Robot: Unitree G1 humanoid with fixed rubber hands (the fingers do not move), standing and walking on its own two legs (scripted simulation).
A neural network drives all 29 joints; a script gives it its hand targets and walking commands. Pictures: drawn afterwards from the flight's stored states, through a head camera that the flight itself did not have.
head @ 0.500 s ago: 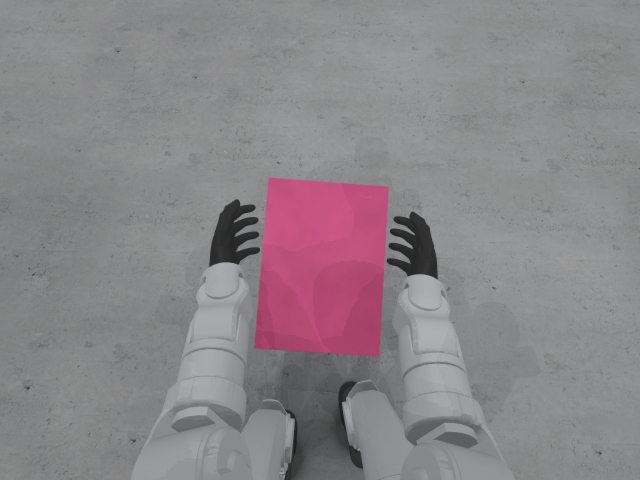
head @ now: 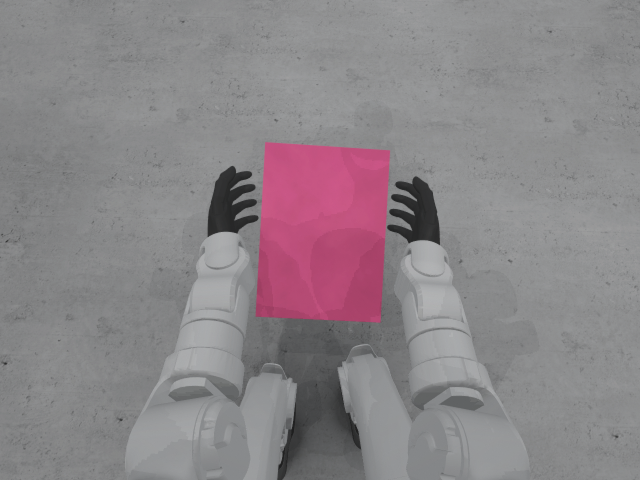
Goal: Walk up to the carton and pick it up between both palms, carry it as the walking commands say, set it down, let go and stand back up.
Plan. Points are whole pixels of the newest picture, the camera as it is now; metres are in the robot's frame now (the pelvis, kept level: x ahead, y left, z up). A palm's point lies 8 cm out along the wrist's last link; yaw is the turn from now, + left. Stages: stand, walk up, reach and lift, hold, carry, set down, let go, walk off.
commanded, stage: set down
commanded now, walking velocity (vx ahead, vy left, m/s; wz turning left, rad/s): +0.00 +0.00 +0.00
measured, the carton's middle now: (320, 233) +0.44 -0.03 -0.18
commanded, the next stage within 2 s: none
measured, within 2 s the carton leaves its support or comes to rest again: neither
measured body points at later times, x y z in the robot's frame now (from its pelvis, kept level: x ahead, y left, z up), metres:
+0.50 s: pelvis -0.02 +0.00 -0.08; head +0.22 -0.03 +0.30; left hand +0.46 +0.10 -0.16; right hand +0.43 -0.16 -0.17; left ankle +0.04 +0.11 -0.59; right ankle +0.10 -0.11 -0.59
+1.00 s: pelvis -0.04 +0.00 -0.15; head +0.26 -0.02 +0.19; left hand +0.48 +0.10 -0.24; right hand +0.46 -0.16 -0.26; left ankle +0.04 +0.11 -0.59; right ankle +0.10 -0.11 -0.59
